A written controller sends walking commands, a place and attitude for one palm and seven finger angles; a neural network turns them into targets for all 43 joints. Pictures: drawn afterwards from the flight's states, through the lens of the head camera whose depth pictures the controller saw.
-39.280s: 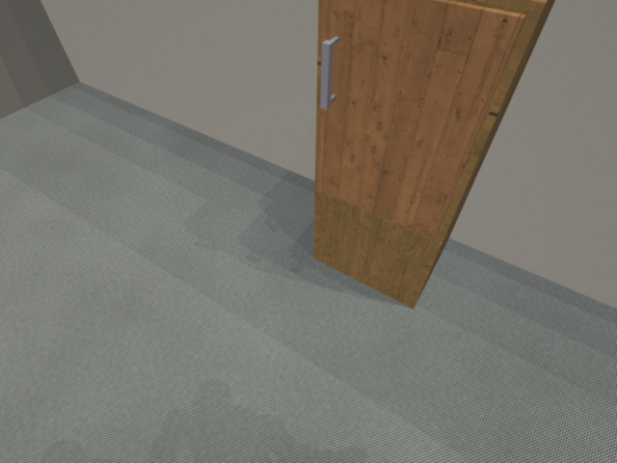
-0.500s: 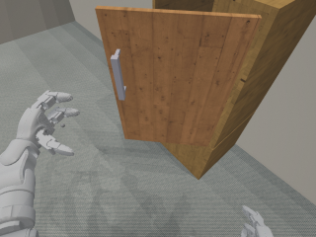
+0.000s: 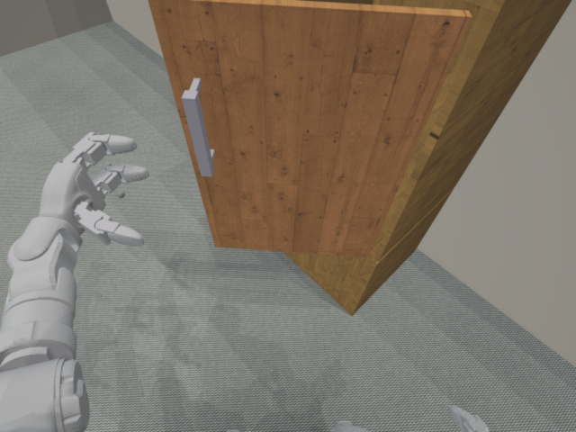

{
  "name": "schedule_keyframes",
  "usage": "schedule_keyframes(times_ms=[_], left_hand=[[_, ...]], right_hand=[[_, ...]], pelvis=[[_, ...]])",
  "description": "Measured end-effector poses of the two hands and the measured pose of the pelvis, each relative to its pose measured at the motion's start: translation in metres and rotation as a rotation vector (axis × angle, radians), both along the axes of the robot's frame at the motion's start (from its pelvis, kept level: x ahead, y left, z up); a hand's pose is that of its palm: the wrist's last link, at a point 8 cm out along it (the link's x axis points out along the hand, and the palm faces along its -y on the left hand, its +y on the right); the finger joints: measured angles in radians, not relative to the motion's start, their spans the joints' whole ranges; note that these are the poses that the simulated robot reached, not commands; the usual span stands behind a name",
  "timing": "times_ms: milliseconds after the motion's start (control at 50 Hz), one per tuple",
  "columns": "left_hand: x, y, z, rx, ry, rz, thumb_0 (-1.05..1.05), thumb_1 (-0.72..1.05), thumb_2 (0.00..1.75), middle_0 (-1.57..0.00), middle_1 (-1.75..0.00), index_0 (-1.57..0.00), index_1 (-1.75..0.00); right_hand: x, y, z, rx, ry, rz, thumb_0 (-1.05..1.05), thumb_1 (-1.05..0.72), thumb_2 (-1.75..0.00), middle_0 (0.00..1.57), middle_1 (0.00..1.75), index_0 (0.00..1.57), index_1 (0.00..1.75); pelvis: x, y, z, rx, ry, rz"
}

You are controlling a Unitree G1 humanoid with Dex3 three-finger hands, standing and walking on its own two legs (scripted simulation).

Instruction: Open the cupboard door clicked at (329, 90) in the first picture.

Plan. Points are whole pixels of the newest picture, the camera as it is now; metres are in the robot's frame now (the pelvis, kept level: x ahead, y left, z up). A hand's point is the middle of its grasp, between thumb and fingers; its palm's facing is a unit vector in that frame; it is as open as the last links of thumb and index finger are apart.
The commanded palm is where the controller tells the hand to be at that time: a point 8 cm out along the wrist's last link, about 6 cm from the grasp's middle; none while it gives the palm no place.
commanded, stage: move the hooked fingers beside the handle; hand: left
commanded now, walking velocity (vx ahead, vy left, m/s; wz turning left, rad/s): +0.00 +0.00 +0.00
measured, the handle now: (202, 130) +0.55 +0.15 +0.09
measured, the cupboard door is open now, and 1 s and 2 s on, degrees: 43 43 43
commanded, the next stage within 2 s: slide the fingers in behind the handle in 1.64 s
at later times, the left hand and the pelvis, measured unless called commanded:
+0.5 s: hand (144, 160) +0.47 +0.22 +0.10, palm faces -0.08 -1.00 +0.01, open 13.9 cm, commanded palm +0.46 +0.27 +0.10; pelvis -0.01 +0.00 -0.01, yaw +0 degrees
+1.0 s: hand (156, 148) +0.51 +0.21 +0.09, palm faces -0.07 -1.00 +0.01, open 13.9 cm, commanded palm +0.48 +0.26 +0.09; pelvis +0.01 +0.01 -0.01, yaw -2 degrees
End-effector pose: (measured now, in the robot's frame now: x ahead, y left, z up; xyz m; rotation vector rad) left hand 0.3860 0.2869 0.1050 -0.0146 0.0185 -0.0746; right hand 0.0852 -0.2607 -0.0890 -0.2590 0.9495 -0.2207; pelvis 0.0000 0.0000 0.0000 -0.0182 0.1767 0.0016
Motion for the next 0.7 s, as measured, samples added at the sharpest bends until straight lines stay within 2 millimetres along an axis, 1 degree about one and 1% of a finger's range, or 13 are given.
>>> schedule_keyframes(times_ms=[140,260,400,540,700], left_hand=[[0.016,-0.007,0.0,0.009,-0.006,0.002,-0.02,-0.5,0.3,-0.3,-1.2,-0.3,-1.2],[0.033,-0.011,-0.001,-0.002,0.003,0.003,-0.02,-0.5,0.3,-0.3,-1.2,-0.3,-1.2],[0.052,-0.01,-0.002,0.008,0.011,0.004,-0.02,-0.5,0.3,-0.3,-1.2,-0.3,-1.2],[0.077,-0.015,-0.005,-0.002,0.017,-0.008,-0.02,-0.5,0.3,-0.3,-1.2,-0.3,-1.2],[0.104,-0.023,-0.004,0.0,0.015,-0.011,-0.02,-0.5,0.3,-0.3,-1.2,-0.3,-1.2]], right_hand=[[-0.011,0.001,-0.006,0.007,0.048,-0.009,0.01,-0.9,-0.9,0.2,0.3,0.2,0.3],[-0.027,0.0,-0.012,0.004,0.103,-0.029,0.01,-0.9,-0.9,0.2,0.3,0.2,0.3],[-0.053,-0.005,-0.016,-0.011,0.182,-0.065,0.01,-0.9,-0.9,0.2,0.3,0.2,0.3],[-0.082,-0.008,-0.018,-0.033,0.273,-0.099,0.01,-0.9,-0.9,0.2,0.3,0.2,0.3],[-0.109,-0.004,-0.018,-0.032,0.358,-0.139,0.01,-0.9,-0.9,0.2,0.3,0.2,0.3]], pelvis=[[-0.002,0.0,-0.003,-0.002,0.016,0.0],[-0.004,0.0,-0.006,-0.003,0.033,-0.003],[-0.007,0.0,-0.009,-0.006,0.061,-0.006],[-0.009,0.002,-0.014,-0.013,0.098,-0.006],[-0.006,0.005,-0.017,-0.018,0.135,-0.015]])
